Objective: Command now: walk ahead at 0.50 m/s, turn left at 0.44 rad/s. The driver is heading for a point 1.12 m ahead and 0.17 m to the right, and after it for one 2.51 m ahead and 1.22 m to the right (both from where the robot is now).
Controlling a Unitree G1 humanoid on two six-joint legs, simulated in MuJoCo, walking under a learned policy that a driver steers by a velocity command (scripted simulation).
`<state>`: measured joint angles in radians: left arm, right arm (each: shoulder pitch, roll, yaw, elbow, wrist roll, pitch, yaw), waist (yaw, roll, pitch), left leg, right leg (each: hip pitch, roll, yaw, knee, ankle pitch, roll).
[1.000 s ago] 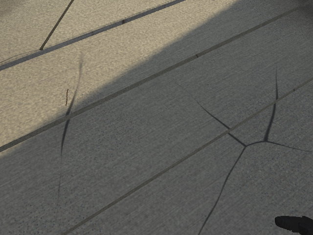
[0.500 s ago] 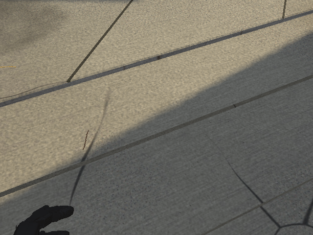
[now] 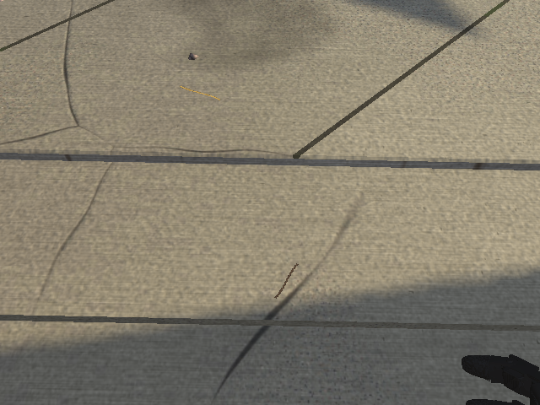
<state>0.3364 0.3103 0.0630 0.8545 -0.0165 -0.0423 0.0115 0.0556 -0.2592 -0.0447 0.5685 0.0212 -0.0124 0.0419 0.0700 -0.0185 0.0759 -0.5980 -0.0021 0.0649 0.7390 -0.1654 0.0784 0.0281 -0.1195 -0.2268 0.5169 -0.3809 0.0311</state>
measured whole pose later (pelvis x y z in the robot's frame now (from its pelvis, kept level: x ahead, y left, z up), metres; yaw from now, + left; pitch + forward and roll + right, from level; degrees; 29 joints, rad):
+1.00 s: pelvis +0.38 -0.03 +0.04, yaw -11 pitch +2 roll +0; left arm 0.18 0.31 0.07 0.75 -0.02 0.04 0.02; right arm 0.18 -0.28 -0.06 0.76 -0.01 -0.03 -0.04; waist 0.02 -0.04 0.00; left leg -0.30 -0.02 -0.06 0.50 -0.24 -0.01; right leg -0.40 0.11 0.16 0.66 -0.37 -0.04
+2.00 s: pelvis +0.75 -0.18 +0.05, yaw -5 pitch -1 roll -1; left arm 0.06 0.26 0.06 0.77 -0.04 -0.10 -0.03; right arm 0.36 -0.29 -0.08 0.77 0.02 -0.02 0.03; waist -0.08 -0.02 0.05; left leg -0.39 -0.03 0.08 0.76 -0.36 0.12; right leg -0.37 -0.04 0.01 1.30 -0.46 -0.01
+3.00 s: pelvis +1.10 -0.20 +0.12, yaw -12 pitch +1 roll +0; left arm 0.15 0.29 0.07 0.69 -0.03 0.06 0.00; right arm 0.15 -0.25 -0.05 0.69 -0.01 0.02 -0.05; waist -0.02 -0.03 0.06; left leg -0.26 0.05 0.11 0.46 -0.22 0.01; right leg -0.46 -0.03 0.01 0.79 -0.35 0.10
